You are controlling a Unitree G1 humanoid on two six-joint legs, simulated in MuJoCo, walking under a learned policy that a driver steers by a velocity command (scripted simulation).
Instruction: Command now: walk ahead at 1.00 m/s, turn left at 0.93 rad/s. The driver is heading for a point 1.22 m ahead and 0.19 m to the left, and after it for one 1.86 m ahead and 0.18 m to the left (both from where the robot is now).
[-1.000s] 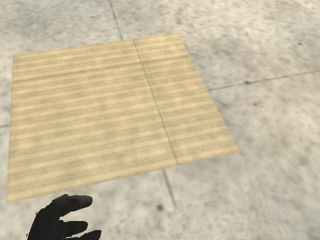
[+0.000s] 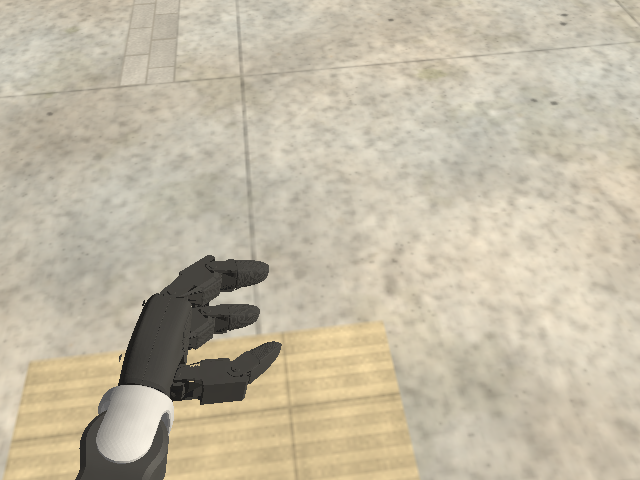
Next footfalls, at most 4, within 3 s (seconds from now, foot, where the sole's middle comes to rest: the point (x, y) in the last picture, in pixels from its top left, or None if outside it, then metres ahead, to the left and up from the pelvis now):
0.06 right None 0.19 -0.18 -0.77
0.48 left None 0.52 0.16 -0.77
0.94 right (181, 309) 1.00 0.27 -0.77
1.34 left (96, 219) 1.37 0.52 -0.77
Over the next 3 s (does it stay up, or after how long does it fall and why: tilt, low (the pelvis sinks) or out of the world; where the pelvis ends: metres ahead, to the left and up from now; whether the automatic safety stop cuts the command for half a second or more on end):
stays up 1.62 -0.05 -0.02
